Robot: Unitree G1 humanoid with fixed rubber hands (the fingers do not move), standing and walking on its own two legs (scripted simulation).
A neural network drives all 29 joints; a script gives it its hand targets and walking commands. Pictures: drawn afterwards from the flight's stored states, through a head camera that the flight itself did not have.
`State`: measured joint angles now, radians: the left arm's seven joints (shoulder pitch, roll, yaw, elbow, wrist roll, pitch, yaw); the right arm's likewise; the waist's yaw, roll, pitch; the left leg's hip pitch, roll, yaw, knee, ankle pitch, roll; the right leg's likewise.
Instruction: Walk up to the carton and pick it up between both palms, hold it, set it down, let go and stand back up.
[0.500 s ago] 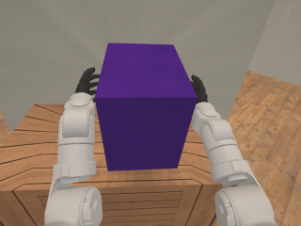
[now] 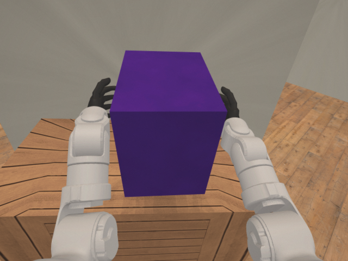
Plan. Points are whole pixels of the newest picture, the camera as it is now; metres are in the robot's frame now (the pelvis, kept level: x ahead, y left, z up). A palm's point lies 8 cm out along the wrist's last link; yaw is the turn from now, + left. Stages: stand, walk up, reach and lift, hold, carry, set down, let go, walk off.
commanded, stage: hold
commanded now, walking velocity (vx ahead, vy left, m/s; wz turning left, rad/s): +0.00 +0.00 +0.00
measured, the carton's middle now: (164, 121) +0.42 +0.00 +0.18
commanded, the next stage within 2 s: none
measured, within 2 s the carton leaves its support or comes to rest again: neither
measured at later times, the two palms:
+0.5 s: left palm (100, 112) +0.37 +0.15 +0.23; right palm (229, 120) +0.37 -0.14 +0.22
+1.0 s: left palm (100, 111) +0.37 +0.15 +0.23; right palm (229, 120) +0.37 -0.14 +0.22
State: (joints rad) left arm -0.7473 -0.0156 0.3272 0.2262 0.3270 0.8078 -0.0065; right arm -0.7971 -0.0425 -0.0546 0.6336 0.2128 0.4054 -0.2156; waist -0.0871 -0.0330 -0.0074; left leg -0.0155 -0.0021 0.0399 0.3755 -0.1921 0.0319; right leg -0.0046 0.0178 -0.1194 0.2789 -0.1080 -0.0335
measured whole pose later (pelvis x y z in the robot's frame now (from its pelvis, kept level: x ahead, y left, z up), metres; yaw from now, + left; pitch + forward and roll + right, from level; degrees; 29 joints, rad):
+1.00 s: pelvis +0.01 +0.00 +0.00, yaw +0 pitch -10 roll -1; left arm -0.74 -0.02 0.32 0.20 0.33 0.82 -0.01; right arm -0.78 -0.05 -0.03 0.60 0.23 0.41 -0.22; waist -0.09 -0.03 0.00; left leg 0.00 0.00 0.04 0.38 -0.20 0.03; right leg 0.01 0.02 -0.11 0.28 -0.12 -0.03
